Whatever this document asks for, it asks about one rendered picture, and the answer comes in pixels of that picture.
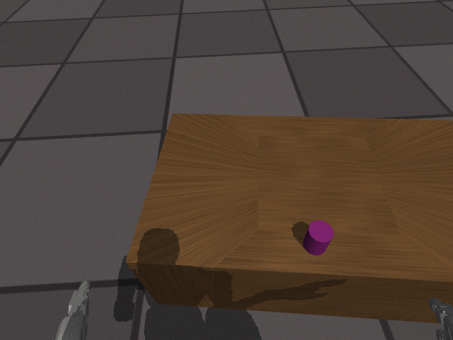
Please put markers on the right robot hand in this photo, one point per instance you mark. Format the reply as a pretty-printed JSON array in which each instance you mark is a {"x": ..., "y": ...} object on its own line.
[{"x": 444, "y": 315}]

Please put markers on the left robot hand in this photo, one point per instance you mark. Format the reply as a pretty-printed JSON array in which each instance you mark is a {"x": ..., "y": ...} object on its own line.
[{"x": 74, "y": 326}]

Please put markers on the can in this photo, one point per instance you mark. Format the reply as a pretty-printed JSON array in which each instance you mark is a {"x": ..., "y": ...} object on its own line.
[{"x": 318, "y": 237}]

